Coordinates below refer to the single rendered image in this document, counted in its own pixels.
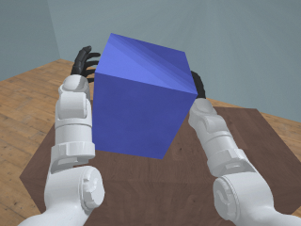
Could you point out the right robot upper arm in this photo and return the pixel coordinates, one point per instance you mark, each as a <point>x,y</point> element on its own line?
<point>245,199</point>

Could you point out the pedestal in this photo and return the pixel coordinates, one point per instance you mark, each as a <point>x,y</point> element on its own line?
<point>177,190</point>

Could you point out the robot left hand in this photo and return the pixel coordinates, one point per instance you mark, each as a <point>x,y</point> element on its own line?
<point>81,64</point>

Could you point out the left robot upper arm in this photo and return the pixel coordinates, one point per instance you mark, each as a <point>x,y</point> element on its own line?
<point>70,197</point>

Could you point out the robot right forearm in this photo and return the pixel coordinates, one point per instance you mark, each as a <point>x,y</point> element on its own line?
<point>223,155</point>

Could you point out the robot right hand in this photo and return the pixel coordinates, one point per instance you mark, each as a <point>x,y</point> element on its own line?
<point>199,85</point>

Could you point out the carton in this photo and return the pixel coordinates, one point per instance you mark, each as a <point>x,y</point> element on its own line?
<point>142,93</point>

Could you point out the robot left forearm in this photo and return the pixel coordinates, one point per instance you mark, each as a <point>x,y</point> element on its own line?
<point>73,126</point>

